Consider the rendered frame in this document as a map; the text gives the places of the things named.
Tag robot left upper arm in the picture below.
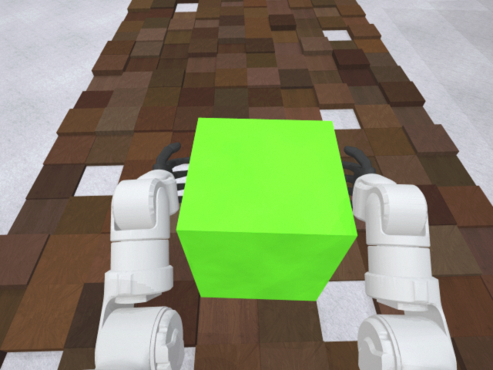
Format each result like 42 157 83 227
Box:
88 306 185 370

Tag robot right hand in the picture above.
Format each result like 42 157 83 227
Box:
341 146 376 208

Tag carton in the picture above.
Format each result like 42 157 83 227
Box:
176 118 357 301

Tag robot left hand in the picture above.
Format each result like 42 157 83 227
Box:
153 143 190 203

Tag right robot forearm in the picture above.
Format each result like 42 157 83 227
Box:
352 173 457 370

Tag left robot forearm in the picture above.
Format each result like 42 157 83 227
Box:
95 170 179 365

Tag robot right upper arm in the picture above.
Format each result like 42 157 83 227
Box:
357 314 456 370

